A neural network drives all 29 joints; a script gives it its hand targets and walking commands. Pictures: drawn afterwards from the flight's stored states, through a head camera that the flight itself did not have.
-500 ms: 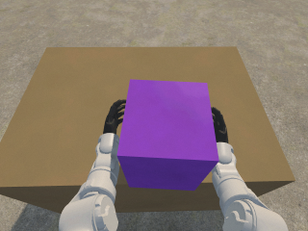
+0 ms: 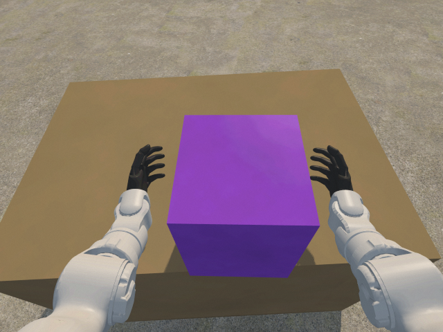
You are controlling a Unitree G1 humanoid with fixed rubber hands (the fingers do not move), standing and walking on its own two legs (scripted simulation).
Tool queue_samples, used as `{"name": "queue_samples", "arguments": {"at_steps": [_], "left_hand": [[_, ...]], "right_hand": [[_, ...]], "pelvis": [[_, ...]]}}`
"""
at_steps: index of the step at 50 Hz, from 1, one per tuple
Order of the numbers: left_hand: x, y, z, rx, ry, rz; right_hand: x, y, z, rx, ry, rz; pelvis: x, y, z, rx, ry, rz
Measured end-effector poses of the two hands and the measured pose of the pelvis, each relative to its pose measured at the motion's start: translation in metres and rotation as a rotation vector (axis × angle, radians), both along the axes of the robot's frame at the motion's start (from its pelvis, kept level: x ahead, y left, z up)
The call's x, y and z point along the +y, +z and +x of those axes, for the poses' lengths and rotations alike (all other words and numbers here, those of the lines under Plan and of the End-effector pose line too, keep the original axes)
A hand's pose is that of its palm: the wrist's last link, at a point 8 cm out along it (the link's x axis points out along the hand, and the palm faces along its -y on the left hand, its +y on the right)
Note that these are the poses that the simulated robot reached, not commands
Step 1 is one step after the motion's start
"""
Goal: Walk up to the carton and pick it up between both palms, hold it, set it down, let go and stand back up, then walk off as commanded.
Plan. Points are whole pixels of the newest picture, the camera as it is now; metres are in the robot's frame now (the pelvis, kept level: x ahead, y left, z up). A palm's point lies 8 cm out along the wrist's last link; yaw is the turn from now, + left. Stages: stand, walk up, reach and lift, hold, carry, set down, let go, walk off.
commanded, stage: set down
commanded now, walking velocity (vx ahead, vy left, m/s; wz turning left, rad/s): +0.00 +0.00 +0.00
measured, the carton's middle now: (239, 201) +0.37 +0.02 +0.01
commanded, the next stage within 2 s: none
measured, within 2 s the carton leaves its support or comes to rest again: neither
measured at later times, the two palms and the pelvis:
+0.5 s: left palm (127, 150) +0.40 +0.21 +0.12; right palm (367, 149) +0.41 -0.18 +0.12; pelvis -0.02 -0.02 +0.01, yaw +1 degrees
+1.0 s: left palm (118, 147) +0.38 +0.21 +0.16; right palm (378, 154) +0.38 -0.18 +0.15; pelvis -0.02 -0.02 +0.03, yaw +1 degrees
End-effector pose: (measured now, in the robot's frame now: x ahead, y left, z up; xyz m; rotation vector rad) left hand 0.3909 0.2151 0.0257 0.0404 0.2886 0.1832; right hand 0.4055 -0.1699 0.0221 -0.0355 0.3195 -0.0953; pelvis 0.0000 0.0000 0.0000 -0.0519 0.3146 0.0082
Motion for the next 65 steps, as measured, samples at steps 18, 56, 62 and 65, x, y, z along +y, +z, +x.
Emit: {"name": "queue_samples", "arguments": {"at_steps": [18,56,62,65], "left_hand": [[-0.011,0.06,0.009,-0.071,-0.047,-0.024],[-0.003,0.107,-0.022,-0.006,-0.04,-0.034],[-0.004,0.103,-0.026,-0.036,-0.051,-0.034],[-0.006,0.097,-0.036,-0.038,-0.07,-0.022]], "right_hand": [[-0.02,0.06,0.006,-0.07,0.021,0.008],[-0.007,0.099,-0.034,-0.037,0.01,0.038],[-0.004,0.094,-0.038,-0.068,0.01,0.054],[-0.008,0.086,-0.047,-0.074,0.006,0.043]], "pelvis": [[-0.015,0.006,-0.016,-0.048,0.002,0.019],[-0.023,0.028,-0.017,-0.314,0.008,0.04],[-0.022,0.029,-0.01,-0.313,0.005,0.037],[-0.021,0.03,-0.006,-0.341,0.003,0.035]]}}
